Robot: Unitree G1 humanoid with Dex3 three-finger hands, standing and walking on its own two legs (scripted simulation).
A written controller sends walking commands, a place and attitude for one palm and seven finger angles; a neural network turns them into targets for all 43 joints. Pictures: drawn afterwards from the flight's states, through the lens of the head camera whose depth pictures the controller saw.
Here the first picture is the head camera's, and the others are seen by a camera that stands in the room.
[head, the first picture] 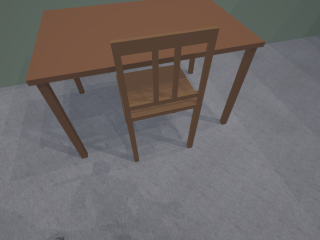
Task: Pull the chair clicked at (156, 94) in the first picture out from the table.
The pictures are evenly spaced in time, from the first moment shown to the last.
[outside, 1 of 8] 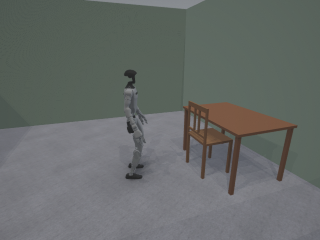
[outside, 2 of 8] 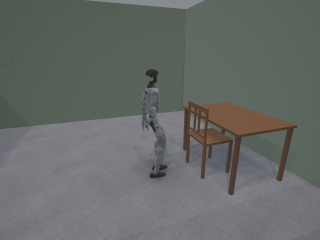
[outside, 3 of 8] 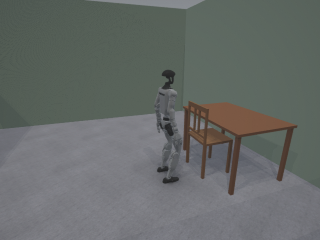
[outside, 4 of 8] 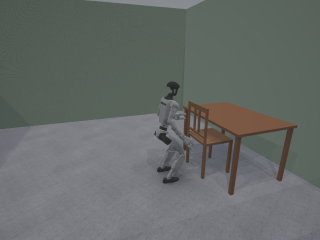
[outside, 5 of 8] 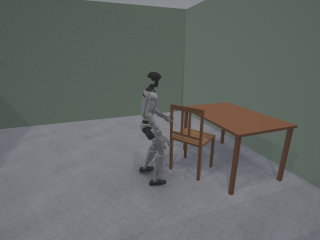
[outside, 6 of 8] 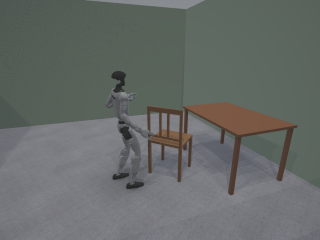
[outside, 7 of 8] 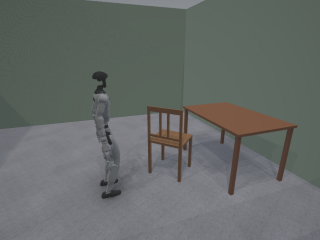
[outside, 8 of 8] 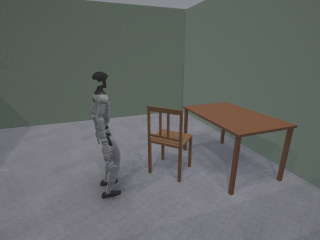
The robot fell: no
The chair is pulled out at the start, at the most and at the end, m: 0.00 0.49 0.49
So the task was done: yes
